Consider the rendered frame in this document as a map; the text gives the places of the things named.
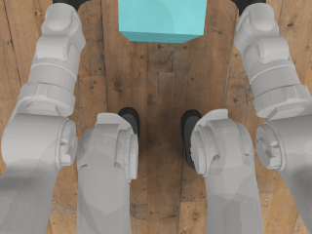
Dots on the robot left foot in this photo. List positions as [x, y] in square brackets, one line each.
[131, 116]

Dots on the robot right upper arm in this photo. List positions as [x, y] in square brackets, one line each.
[285, 145]

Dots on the robot right foot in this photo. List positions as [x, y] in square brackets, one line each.
[188, 121]

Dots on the robot foot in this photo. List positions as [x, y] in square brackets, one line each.
[131, 116]
[188, 121]

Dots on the robot left hand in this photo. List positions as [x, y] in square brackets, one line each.
[74, 3]

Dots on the right robot forearm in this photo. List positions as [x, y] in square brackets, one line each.
[266, 59]

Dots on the left robot forearm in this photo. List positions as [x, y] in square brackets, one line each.
[53, 73]

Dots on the robot left upper arm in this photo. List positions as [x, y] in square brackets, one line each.
[35, 148]

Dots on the carton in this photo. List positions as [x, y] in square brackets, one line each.
[162, 21]

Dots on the robot right hand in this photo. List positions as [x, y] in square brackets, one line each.
[243, 4]

